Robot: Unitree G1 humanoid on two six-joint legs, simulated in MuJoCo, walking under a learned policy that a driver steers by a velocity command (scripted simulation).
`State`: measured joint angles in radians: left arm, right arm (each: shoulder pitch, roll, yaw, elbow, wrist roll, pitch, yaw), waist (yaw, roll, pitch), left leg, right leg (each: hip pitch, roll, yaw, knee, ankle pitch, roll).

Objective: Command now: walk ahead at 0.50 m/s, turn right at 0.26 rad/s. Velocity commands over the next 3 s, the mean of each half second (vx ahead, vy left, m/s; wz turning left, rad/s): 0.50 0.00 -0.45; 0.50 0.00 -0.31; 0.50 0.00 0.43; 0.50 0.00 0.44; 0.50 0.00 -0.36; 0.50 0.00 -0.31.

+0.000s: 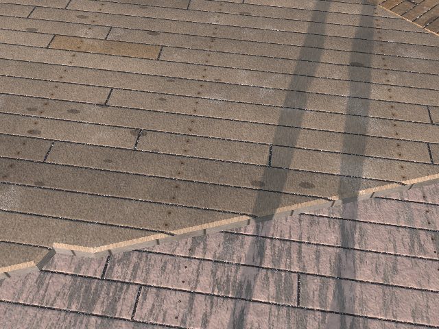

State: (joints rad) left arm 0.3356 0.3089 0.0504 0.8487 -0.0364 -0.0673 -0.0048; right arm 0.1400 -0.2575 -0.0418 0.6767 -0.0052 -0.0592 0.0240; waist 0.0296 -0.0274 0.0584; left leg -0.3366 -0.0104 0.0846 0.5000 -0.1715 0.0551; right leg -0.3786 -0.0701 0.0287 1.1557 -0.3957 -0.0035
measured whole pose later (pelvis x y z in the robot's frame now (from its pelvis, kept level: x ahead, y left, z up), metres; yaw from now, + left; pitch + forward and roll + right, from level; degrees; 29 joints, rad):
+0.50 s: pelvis +0.27 -0.08 -0.01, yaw -17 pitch +1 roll +0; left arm 0.18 0.30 0.07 0.69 -0.02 -0.05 -0.04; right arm 0.24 -0.30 -0.06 0.81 0.02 -0.09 0.00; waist 0.00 0.00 0.08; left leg -0.30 0.03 0.00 1.20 -0.44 -0.01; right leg -0.43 0.07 -0.03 0.59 -0.18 -0.09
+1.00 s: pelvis +0.56 -0.12 +0.00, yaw -24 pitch +1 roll +0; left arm 0.31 0.29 0.05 0.74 -0.01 -0.06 0.00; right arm 0.20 -0.29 -0.05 0.77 0.01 -0.10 0.04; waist 0.00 -0.03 0.01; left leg -0.35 -0.07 -0.02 0.50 -0.16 0.05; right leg -0.33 0.05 0.08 1.15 -0.41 -0.02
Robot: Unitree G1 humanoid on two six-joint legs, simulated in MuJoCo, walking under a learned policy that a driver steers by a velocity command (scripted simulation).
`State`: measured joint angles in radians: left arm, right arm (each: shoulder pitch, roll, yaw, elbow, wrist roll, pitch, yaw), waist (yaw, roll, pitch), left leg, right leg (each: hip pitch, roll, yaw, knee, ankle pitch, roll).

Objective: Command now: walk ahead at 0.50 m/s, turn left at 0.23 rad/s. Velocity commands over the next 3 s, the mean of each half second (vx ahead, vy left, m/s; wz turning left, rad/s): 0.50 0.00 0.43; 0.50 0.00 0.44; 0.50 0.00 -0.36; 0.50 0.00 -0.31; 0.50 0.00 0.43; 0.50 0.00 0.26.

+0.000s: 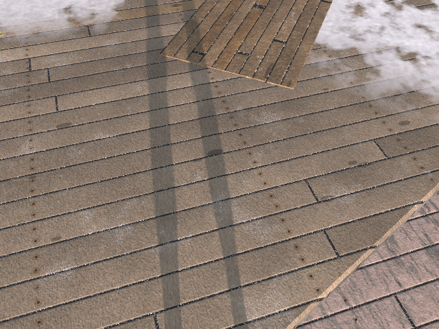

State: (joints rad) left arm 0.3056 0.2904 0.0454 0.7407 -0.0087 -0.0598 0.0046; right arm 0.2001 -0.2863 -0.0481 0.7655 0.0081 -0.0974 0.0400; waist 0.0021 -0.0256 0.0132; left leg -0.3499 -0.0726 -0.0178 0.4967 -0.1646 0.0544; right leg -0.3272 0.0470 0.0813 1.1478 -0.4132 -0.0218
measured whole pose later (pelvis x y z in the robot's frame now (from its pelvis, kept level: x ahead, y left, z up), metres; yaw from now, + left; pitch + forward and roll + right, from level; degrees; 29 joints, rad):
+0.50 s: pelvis +0.25 -0.02 +0.01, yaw +16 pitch +2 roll -2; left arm 0.14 0.24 0.06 0.69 0.00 -0.07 0.02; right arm 0.35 -0.30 -0.05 0.75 0.03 0.00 -0.03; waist -0.02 0.03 0.00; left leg -0.55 -0.02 -0.04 1.42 -0.58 -0.02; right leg -0.19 -0.02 -0.01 0.41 -0.26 0.05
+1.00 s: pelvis +0.47 +0.13 +0.06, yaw +29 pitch +1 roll +0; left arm 0.15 0.29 0.05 0.73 -0.01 -0.07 -0.01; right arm 0.35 -0.25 -0.03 0.68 -0.01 -0.07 0.02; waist -0.03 -0.03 0.00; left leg -0.19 -0.07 0.01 0.38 -0.21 0.08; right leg -0.69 -0.11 0.02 1.09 -0.16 0.00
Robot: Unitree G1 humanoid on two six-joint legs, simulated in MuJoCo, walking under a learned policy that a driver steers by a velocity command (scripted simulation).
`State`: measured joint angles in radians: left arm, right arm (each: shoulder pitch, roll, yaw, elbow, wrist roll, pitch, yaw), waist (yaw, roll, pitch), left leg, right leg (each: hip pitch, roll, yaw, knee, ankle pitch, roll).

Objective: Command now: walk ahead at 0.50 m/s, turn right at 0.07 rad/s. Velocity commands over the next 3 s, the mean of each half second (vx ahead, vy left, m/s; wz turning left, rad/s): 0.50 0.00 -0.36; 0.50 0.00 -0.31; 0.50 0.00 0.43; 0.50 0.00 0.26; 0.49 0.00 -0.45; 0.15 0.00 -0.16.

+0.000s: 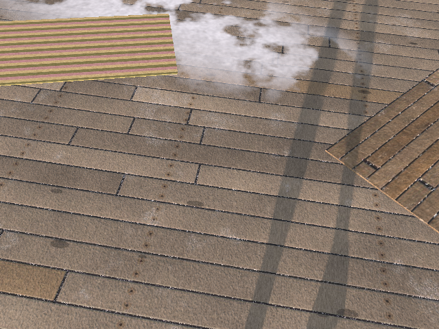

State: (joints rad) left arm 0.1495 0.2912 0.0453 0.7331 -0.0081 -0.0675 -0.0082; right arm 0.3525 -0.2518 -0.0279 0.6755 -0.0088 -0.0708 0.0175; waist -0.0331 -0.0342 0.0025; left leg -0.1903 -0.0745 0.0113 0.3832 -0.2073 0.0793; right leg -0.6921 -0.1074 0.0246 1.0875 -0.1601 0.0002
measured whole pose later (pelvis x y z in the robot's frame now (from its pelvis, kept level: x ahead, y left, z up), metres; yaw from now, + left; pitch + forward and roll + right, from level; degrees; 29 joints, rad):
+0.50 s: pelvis +0.29 -0.09 +0.00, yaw -15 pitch +2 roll -1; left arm 0.27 0.29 0.06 0.69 -0.01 -0.06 -0.03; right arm 0.22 -0.30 -0.03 0.68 -0.01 -0.11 0.00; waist 0.02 0.02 0.04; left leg -0.53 0.06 -0.07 1.13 -0.34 -0.02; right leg -0.29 0.12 0.03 0.41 -0.15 -0.10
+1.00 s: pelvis +0.58 -0.13 +0.00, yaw -24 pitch +1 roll +0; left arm 0.21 0.29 0.04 0.68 0.01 -0.07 0.00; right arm 0.34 -0.26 -0.05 0.76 0.01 -0.08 0.02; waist -0.04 -0.03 0.02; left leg -0.24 -0.07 -0.06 0.38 -0.16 0.05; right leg -0.51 -0.03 0.05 1.00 -0.35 0.00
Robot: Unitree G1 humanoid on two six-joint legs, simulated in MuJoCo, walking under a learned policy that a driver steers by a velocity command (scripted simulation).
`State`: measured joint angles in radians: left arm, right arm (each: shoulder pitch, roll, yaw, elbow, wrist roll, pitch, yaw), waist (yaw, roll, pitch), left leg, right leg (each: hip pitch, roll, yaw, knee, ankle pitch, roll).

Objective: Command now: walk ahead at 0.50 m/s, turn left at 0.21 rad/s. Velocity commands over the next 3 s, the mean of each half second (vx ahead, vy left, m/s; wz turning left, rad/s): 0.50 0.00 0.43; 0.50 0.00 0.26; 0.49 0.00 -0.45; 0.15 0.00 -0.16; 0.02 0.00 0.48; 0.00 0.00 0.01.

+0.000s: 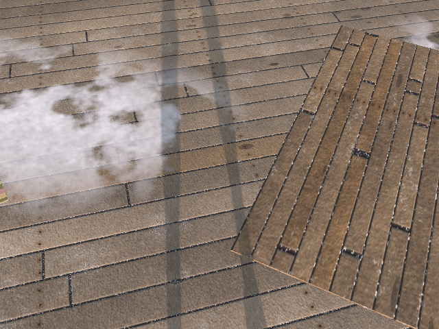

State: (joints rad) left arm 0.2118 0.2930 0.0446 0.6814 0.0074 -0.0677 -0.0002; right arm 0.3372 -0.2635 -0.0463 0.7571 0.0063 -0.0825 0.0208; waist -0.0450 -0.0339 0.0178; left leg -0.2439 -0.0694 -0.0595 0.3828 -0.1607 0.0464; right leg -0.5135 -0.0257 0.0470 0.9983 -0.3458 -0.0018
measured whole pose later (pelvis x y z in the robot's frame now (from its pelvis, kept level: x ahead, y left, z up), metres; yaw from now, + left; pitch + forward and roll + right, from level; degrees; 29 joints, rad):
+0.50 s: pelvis +0.24 -0.03 +0.00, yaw +16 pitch +1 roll -2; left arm 0.32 0.27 0.07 0.79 0.01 -0.09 0.00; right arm 0.21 -0.33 -0.08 0.68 0.02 -0.02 0.01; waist 0.05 0.05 0.01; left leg -0.66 0.08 -0.06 1.00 -0.18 -0.02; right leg -0.09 0.02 -0.10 0.29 -0.21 -0.02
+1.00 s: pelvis +0.47 +0.12 +0.00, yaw +23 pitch +0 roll +1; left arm 0.21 0.31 0.06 0.80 -0.03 -0.05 0.00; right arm 0.29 -0.25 -0.06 0.75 -0.02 -0.09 0.02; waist -0.02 -0.04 0.03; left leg -0.13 -0.07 0.10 0.30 -0.18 0.07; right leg -0.67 -0.12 0.08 1.04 -0.17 0.02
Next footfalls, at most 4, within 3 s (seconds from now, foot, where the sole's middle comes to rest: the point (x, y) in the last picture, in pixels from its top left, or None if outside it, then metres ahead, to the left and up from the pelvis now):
0.24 right None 0.27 -0.14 -0.78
0.74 left None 0.47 0.20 -0.78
1.30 right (183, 228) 0.83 0.10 -0.78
1.74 left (131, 179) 1.05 0.30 -0.78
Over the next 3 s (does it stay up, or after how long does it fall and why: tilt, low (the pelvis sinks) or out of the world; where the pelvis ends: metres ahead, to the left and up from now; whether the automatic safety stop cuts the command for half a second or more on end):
stays up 0.94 0.20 -0.01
